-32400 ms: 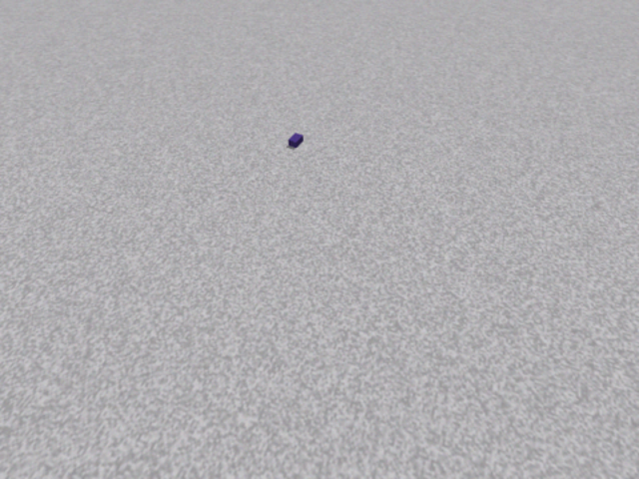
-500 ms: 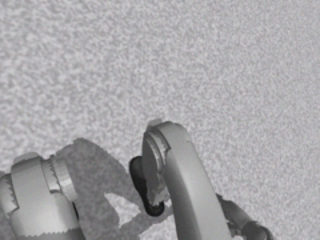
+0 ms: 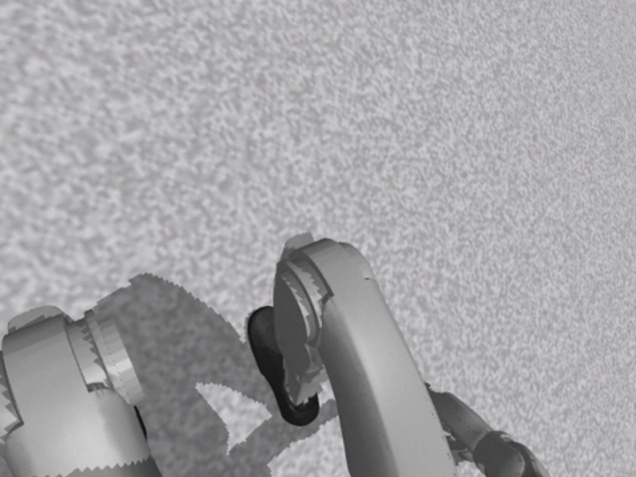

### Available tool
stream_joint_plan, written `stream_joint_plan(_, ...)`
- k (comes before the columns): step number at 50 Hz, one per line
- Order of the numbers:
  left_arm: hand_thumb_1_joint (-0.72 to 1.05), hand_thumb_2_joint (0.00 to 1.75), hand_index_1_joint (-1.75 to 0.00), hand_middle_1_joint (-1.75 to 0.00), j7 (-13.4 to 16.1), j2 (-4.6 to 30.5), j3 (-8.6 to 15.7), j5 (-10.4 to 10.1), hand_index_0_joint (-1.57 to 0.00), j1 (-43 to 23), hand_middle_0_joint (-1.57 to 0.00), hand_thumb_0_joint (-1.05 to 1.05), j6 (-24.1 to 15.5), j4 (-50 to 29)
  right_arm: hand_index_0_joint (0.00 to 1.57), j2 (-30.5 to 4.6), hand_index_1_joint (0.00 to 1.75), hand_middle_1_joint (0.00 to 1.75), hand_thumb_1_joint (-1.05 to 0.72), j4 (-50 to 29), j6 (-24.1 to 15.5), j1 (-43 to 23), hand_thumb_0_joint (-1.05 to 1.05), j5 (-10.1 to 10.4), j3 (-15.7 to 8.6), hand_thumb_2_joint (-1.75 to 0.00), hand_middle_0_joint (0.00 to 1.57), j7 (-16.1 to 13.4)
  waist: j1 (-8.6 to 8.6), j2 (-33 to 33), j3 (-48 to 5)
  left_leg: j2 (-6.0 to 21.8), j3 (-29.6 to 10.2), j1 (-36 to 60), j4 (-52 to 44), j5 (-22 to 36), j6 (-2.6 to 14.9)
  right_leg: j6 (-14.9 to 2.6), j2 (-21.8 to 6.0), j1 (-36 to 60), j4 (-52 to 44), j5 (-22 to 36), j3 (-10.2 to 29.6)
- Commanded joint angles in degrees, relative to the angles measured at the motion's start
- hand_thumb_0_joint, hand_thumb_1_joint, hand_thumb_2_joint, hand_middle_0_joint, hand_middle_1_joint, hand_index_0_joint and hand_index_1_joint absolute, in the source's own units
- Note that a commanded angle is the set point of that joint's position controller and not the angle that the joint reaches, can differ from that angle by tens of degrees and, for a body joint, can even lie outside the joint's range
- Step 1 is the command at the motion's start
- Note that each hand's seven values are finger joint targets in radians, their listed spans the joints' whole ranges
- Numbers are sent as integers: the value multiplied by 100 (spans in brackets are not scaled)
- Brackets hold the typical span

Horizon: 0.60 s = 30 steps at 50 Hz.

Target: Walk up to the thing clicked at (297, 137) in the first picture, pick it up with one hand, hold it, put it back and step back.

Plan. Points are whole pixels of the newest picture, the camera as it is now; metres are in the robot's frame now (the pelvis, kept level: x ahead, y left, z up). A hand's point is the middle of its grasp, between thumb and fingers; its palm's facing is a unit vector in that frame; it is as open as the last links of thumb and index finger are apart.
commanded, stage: open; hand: left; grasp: from above
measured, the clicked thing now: out of the picture +0.44 +0.37 -0.28
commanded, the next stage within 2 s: withdraw in 1.00 s
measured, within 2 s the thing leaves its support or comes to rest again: neither
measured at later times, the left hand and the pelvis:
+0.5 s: hand out of the picture +0.43 +0.36 -0.24, palm faces -0.42 -0.18 -0.89, open 10.4 cm; pelvis +0.00 +0.00 +0.00, yaw -1 degrees
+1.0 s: hand out of the picture +0.43 +0.36 -0.24, palm faces -0.42 -0.17 -0.89, open 12.8 cm; pelvis +0.00 +0.00 +0.00, yaw +0 degrees
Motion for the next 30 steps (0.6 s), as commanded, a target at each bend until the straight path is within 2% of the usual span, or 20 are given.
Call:
stream_joint_plan(1, 79, 28, -23, -24, 171, 1619, 123, -120, -114, -1274, -112, 0, -16, -591, 20, -1959, 30, 30, -88, 54, -6, 1040, 0, 7, -557, -89, 20, -47, -195, 3196, -3526, 200, 616, 2864, -1508, 1292, 58, -464, 169, 1896, -1108, 1499, -637)
stream_joint_plan(5, 47, 26, -27, -29, 143, 1579, 106, -170, -83, -1268, -81, 0, -50, -664, 20, -1969, 30, 30, -88, 37, 5, 1022, 0, 12, -550, -89, 20, -64, -200, 3194, -3578, 199, 619, 2880, -1522, 1241, 59, -468, 172, 1952, -1130, 1441, -636)
stream_joint_plan(6, 39, 29, -30, -32, 133, 1473, 2, -176, -79, -1309, -77, 0, -53, -661, 20, -1950, 30, 30, -88, 1, -1, 951, 0, 8, -535, -89, 20, -66, -188, 3212, -3578, 207, 613, 2846, -1522, 1218, 57, -472, 188, 1937, -1141, 1431, -631)
stream_joint_plan(7, 31, 31, -32, -33, 130, 1590, 84, -186, -77, -1278, -75, 0, -56, -601, 20, -1938, 30, 30, -88, 30, -1, 976, 0, 22, -502, -89, 20, -60, -211, 3075, -3510, 210, 579, 2809, -1481, 1178, 65, -456, 159, 1864, -1088, 1411, -668)
stream_joint_plan(8, 26, 34, -34, -35, 102, 1599, 21, -124, -74, -1260, -73, 0, -53, -663, 20, -1979, 30, 30, -88, 16, 3, 1011, 0, 23, -529, -89, 20, -61, -234, 3137, -3504, 200, 631, 2788, -1475, 1197, 78, -463, 186, 1944, -1132, 1426, -620)
stream_joint_plan(9, 21, 38, -36, -37, 123, 1635, 80, -211, -71, -1323, -70, 0, -80, -705, 20, -1992, 30, 30, -88, 14, 4, 963, 0, 45, -530, -90, 20, -78, -198, 3049, -3546, 208, 603, 2767, -1478, 1185, 72, -454, 174, 1921, -1147, 1410, -642)
stream_joint_plan(10, 18, 41, -38, -39, 106, 1654, 49, -147, -69, -1272, -68, 0, -73, -664, 20, -1946, 30, 30, -88, 33, 5, 971, 0, 49, -499, -90, 20, -71, -207, 3094, -3518, 209, 614, 2783, -1464, 1168, 72, -469, 176, 1930, -1116, 1387, -617)
stream_joint_plan(11, 17, 43, -40, -40, 129, 1689, 125, -198, -67, -1310, -67, 0, -101, -757, 20, -2002, 30, 30, -88, 30, 16, 1020, 0, 32, -523, -90, 20, -80, -203, 3149, -3562, 213, 587, 2827, -1521, 1238, 62, -464, 185, 1960, -1133, 1431, -652)
stream_joint_plan(12, 13, 45, -42, -43, 116, 1575, 51, -156, -64, -1252, -64, 0, -91, -700, 20, -1977, 30, 30, -88, 36, 12, 1013, 0, 23, -537, -90, 20, -80, -205, 3177, -3556, 214, 573, 2924, -1542, 1253, 38, -479, 174, 1916, -1091, 1437, -657)
stream_joint_plan(13, 13, 45, -43, -44, 129, 1623, 106, -201, -64, -1261, -63, 0, -112, -652, 20, -1922, 30, 30, -88, 53, 19, 971, 0, 26, -486, -90, 20, -80, -177, 3168, -3495, 219, 563, 2810, -1545, 1182, 41, -476, 182, 1885, -1097, 1365, -679)
stream_joint_plan(14, 11, 47, -45, -46, 102, 1488, -42, -206, -62, -1303, -61, 0, -112, -644, 20, -1989, 30, 30, -88, -15, 8, 905, 0, 23, -513, -90, 20, -79, -224, 3169, -3420, 212, 560, 2754, -1554, 1097, 43, -474, 174, 1805, -1111, 1316, -679)
stream_joint_plan(18, 3, 54, -52, -52, 91, 1559, 1, -171, -55, -1195, -55, 0, -86, -652, 20, -1967, 30, 30, -88, 29, 35, 928, 0, 26, -514, -90, 20, -98, -163, 3199, -3543, 223, 546, 2894, -1581, 1177, 26, -482, 195, 1841, -1107, 1383, -676)
stream_joint_plan(20, -2, 57, -56, -56, 73, 1438, -105, -169, -51, -1253, -50, 0, -86, -726, 20, -1985, 30, 30, -88, -14, 22, 950, 0, 11, -519, -90, 20, -82, -209, 3286, -3496, 229, 554, 2955, -1583, 1256, 21, -483, 199, 1884, -1134, 1450, -668)
stream_joint_plan(21, -4, 59, -58, -58, 90, 1546, 3, -205, -49, -1217, -49, 0, -75, -666, 20, -1948, 30, 30, -88, 13, 24, 960, 0, 26, -480, -90, 20, -73, -203, 3179, -3448, 228, 540, 2877, -1559, 1253, 29, -472, 187, 1853, -1107, 1461, -682)
stream_joint_plan(25, -10, 64, -63, -63, 88, 1589, -3, -166, -43, -1256, -43, 0, -92, -735, 20, -1968, 30, 30, -88, 15, 18, 985, 0, 41, -489, -90, 20, -68, -209, 3210, -3439, 237, 526, 2892, -1561, 1285, 25, -474, 183, 1833, -1090, 1467, -680)
stream_joint_plan(26, -12, 66, -64, -64, 94, 1497, -43, -159, -42, -1245, -42, 0, -84, -794, 20, -1987, 30, 30, -88, -2, 26, 987, 0, 13, -500, -90, 20, -71, -200, 3279, -3577, 231, 532, 3013, -1589, 1420, 8, -480, 199, 1922, -1088, 1580, -682)
stream_joint_plan(27, -12, 66, -65, -65, 75, 1415, -119, -168, -42, -1280, -41, 0, -68, -736, 20, -1967, 30, 30, -88, -16, 9, 963, 0, 30, -501, -90, 20, -59, -241, 3283, -3485, 226, 518, 3031, -1571, 1344, 3, -478, 172, 1790, -1047, 1512, -699)
stream_joint_plan(28, -13, 66, -66, -66, 95, 1432, -106, -217, -41, -1357, -40, 0, -97, -858, 20, -1989, 30, 30, -88, -18, 12, 922, 0, 39, -499, -90, 20, -60, -197, 3375, -3503, 236, 492, 3028, -1643, 1361, -14, -479, 173, 1802, -1069, 1512, -709)
stream_joint_plan(29, -14, 67, -68, -68, 107, 1577, -8, -157, -39, -1203, -38, 0, -64, -684, 20, -1983, 30, 30, -88, 10, 10, 1004, 0, 10, -477, -90, 20, -53, -226, 3291, -3488, 235, 513, 3019, -1578, 1368, 8, -473, 187, 1852, -1068, 1543, -696)
stream_joint_plan(30, -15, 69, -68, -68, 93, 1542, -20, -193, -38, -1262, -38, 0, -69, -747, 20, -2006, 30, 30, -88, -16, -3, 969, 0, 50, -497, -90, 20, -44, -222, 3209, -3407, 228, 505, 2935, -1579, 1293, 14, -467, 162, 1758, -1052, 1475, -700)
